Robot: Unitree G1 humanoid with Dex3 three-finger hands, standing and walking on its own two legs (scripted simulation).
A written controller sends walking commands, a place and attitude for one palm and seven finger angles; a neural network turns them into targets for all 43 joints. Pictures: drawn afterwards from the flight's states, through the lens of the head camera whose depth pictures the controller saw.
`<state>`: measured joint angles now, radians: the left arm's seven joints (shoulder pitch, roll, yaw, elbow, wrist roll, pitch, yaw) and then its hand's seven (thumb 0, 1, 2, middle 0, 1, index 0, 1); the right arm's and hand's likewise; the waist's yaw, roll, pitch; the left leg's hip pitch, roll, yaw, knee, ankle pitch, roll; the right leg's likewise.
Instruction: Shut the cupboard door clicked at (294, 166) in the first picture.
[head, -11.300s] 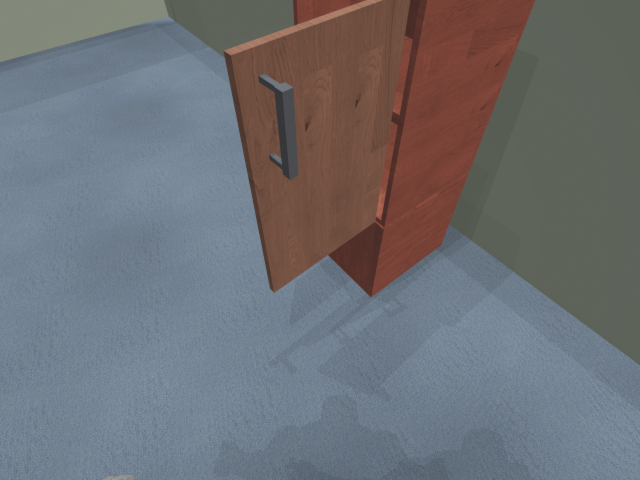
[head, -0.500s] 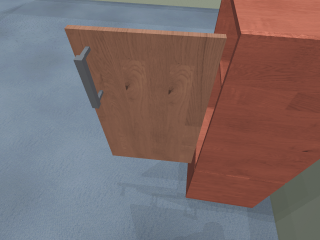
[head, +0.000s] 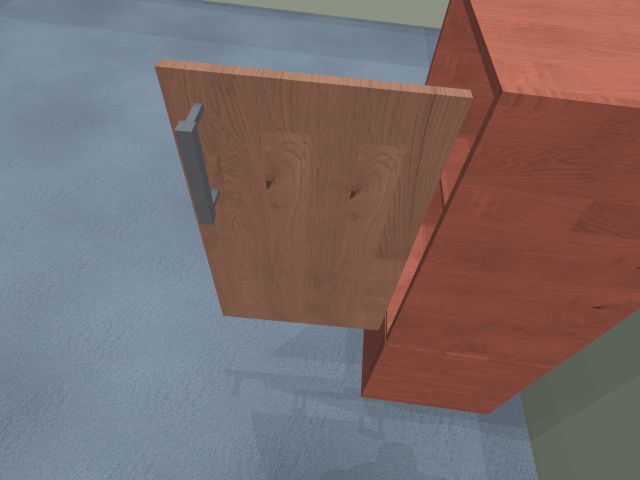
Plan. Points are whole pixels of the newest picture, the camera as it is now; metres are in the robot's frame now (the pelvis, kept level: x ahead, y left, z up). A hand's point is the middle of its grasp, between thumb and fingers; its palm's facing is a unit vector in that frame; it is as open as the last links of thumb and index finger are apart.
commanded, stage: come to a stop and stand still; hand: left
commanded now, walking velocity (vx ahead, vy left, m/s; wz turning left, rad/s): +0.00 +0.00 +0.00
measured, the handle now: (202, 168) +0.46 +0.19 +0.13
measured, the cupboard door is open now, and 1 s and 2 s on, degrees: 92 92 92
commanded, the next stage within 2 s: look again from close up in 1.28 s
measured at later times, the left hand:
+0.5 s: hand out of the picture -0.03 +0.12 -0.17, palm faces +0.00 -0.98 -0.21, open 7.3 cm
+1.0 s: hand out of the picture -0.02 +0.07 -0.17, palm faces +0.01 -0.98 -0.19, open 7.3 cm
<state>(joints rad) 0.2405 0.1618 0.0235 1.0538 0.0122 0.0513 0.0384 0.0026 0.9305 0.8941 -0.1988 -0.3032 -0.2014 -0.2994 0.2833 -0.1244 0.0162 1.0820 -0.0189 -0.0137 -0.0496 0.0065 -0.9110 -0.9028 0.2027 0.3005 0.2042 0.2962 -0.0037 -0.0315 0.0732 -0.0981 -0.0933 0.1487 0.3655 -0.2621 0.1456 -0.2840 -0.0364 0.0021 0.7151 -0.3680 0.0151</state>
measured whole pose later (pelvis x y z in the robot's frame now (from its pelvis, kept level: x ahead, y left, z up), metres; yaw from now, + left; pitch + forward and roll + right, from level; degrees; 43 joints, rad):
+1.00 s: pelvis +0.00 -0.09 +0.00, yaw +0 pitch +0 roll +1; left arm 0.32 0.12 -0.03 1.13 0.01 -0.04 0.04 0.01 0.92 0.89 -0.20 -0.30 -0.20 -0.30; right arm 0.28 -0.14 0.03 1.16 -0.01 -0.02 -0.03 0.01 -0.91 -0.90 0.20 0.30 0.20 0.30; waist 0.00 0.01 0.02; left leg -0.15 0.01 0.13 0.41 -0.27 0.02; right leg -0.13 0.06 -0.03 0.42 -0.30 -0.08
